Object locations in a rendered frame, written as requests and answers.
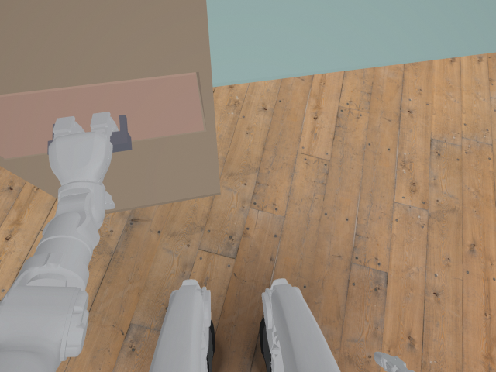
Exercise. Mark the handle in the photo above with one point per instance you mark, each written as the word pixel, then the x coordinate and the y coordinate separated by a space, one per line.
pixel 120 140

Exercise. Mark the cabinet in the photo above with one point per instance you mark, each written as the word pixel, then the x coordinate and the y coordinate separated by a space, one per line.
pixel 46 44

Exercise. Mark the left robot upper arm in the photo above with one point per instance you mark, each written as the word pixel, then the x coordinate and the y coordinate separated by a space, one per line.
pixel 41 326

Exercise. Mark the left robot hand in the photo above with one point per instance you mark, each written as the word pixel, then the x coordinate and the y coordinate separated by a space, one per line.
pixel 76 155

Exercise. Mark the right robot shin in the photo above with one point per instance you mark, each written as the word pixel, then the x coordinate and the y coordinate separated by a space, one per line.
pixel 273 341

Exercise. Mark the right robot hand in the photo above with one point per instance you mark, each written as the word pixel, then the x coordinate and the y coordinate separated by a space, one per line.
pixel 390 363

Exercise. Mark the drawer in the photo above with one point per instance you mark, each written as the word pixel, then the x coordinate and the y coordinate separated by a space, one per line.
pixel 154 107

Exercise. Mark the robot left forearm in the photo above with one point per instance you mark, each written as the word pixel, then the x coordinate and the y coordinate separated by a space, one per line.
pixel 65 250

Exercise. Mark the robot left thigh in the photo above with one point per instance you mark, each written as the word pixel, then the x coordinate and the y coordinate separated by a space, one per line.
pixel 179 344

